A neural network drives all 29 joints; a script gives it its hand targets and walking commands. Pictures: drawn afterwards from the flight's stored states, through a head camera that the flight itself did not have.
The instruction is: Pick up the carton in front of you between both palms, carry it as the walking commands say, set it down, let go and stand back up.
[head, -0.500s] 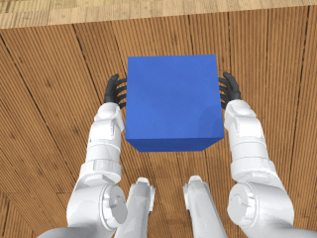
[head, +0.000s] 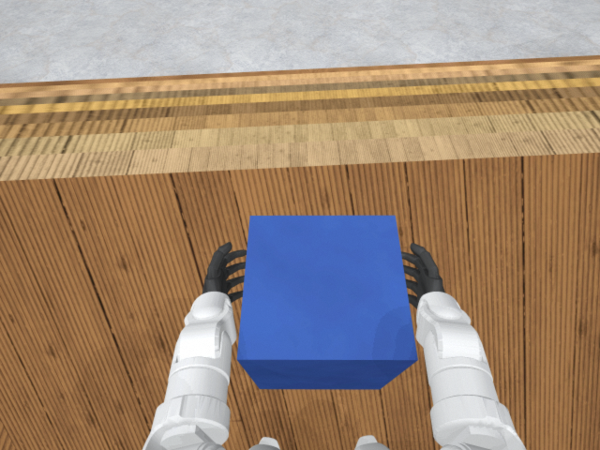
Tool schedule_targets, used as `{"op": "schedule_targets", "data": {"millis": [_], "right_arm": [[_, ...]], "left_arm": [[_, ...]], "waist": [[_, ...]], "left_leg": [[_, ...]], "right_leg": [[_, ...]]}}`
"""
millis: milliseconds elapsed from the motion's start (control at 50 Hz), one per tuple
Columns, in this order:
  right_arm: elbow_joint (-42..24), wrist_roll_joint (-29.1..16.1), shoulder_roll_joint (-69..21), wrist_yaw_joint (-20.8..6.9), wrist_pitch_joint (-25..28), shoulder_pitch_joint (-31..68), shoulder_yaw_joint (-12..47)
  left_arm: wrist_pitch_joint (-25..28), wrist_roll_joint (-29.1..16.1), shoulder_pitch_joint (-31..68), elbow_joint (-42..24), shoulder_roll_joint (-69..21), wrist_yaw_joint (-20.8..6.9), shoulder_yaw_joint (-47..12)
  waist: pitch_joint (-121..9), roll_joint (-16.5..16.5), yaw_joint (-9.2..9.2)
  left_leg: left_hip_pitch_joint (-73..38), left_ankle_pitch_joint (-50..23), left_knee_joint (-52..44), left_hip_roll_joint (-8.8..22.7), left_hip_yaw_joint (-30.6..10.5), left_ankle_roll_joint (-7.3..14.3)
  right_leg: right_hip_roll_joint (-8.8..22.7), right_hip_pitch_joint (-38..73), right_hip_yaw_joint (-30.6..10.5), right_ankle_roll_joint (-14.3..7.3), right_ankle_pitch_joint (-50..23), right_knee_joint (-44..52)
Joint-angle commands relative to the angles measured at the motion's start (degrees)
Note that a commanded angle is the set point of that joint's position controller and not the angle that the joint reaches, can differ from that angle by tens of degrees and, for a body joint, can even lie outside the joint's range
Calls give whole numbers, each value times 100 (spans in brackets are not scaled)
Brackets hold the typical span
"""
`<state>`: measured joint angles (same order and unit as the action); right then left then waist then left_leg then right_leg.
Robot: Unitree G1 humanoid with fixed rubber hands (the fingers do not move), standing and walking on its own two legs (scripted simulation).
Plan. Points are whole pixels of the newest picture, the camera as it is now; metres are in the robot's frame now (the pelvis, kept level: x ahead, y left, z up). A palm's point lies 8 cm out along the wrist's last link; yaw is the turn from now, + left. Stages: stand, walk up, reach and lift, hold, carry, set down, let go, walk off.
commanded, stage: reach and lift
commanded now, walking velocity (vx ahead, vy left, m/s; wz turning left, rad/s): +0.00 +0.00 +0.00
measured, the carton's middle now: (320, 310) +0.35 -0.01 -0.10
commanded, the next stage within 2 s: hold in 1.34 s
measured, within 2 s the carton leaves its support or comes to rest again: neither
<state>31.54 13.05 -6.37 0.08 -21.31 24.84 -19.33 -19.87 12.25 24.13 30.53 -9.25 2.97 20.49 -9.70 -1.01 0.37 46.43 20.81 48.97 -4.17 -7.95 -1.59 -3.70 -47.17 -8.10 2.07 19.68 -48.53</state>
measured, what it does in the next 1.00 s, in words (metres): rises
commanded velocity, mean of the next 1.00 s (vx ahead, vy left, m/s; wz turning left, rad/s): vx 0.00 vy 0.00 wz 0.00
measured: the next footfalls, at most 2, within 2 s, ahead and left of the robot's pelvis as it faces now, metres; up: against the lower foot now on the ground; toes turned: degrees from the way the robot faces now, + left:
none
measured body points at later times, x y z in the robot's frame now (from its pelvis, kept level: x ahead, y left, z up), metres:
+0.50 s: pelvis +0.01 +0.00 +0.05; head -0.02 +0.00 +0.50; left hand +0.32 +0.15 +0.06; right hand +0.31 -0.15 +0.06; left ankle +0.02 +0.13 -0.69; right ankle +0.03 -0.14 -0.69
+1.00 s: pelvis +0.02 +0.00 +0.05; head -0.01 +0.00 +0.50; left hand +0.32 +0.15 +0.07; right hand +0.32 -0.15 +0.07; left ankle +0.02 +0.13 -0.69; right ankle +0.03 -0.14 -0.69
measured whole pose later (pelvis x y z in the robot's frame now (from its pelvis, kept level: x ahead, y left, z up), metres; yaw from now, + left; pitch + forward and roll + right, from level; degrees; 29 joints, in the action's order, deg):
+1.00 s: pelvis +0.02 +0.00 +0.05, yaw +0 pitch -4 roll +0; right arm 18.0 16.1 -8.8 -0.4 -37.7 15.4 -13.8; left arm -36.5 16.3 16.1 18.7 -9.0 -0.4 14.7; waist 0.1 -0.3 0.0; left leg 6.3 12.2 22.4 -1.9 -8.3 -1.0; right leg -2.0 -7.1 -8.1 1.0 11.3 -22.2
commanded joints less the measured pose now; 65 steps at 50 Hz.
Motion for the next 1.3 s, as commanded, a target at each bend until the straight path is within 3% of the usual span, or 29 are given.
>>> {"op": "schedule_targets", "data": {"millis": [0, 220, 340, 440, 580, 1040, 1280], "right_arm": [[-24, -876, -5864, -1327, 35, 2671, 3432], [-1053, -1151, -5780, -1318, -726, 1731, 3984], [-1045, -980, -5626, -1352, -1180, 1574, 3574], [-908, -909, -5707, -1450, -1202, 2134, 3362], [-1034, -987, -5833, -1470, -1188, 2537, 3537], [-1722, -1123, -5585, -1396, -1476, 1704, 3733], [-1935, -1188, -5521, -1398, -1653, 1655, 3794]], "left_arm": [[-115, -785, 2564, 254, -5765, -1420, -3482], [-895, -1028, 1569, -614, -5694, -1572, -4000], [-1326, -850, 1499, -597, -5417, -1673, -3599], [-1337, -775, 2054, -514, -5463, -1767, -3382], [-1332, -835, 2427, -635, -5599, -1797, -3540], [-1632, -980, 1604, -1337, -5338, -1709, -3730], [-1815, -1054, 1544, -1589, -5302, -1705, -3822]], "waist": [[-2657, 125, 7], [-1334, 110, -16], [-215, 81, -11], [-77, 66, -41], [-520, 69, -49], [-542, 87, -35], [-393, 80, -37]], "left_leg": [[-1994, -1935, -1020, -292, 399, 55], [-3568, -2361, -2404, -177, 359, 23], [-3631, -1476, -2834, -134, 391, 80], [-3562, -926, -2825, -118, 427, 116], [-3775, -1062, -2743, -120, 453, 100], [-4358, -2266, -2994, -188, 420, 45], [-4449, -2252, -3057, -180, 411, 46]], "right_leg": [[-338, 2445, 431, -127, -2010, 921], [-235, 4004, 390, -72, -2332, 2302], [-198, 4044, 442, -130, -1445, 2724], [-174, 3984, 477, -158, -885, 2714], [-178, 4164, 479, -151, -1005, 2665], [-249, 4695, 439, -80, -2164, 2905], [-247, 4732, 424, -76, -2125, 2986]]}}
